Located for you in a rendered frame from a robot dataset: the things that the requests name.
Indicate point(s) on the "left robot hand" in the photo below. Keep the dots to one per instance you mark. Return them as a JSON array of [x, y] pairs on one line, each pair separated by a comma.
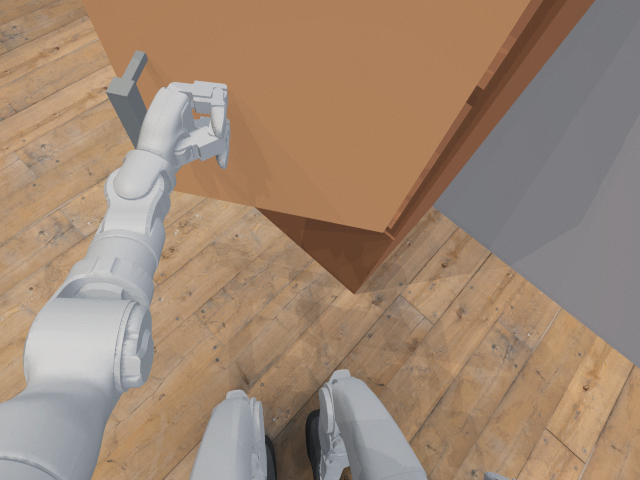
[[169, 121]]

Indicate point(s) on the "robot left upper arm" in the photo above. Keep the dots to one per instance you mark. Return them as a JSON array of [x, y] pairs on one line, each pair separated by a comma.
[[84, 353]]

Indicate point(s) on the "cupboard door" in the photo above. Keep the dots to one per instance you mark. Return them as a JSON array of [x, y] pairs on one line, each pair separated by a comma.
[[335, 106]]

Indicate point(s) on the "robot right thigh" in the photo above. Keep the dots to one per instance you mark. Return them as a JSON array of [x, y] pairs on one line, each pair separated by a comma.
[[375, 446]]

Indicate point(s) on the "robot right shin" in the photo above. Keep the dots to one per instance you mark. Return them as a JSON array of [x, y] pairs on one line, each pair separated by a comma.
[[333, 453]]

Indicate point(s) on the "handle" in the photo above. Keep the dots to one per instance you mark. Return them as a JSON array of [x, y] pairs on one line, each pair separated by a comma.
[[125, 97]]

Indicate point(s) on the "left robot forearm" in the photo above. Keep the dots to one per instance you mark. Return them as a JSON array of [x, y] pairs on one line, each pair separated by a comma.
[[125, 252]]

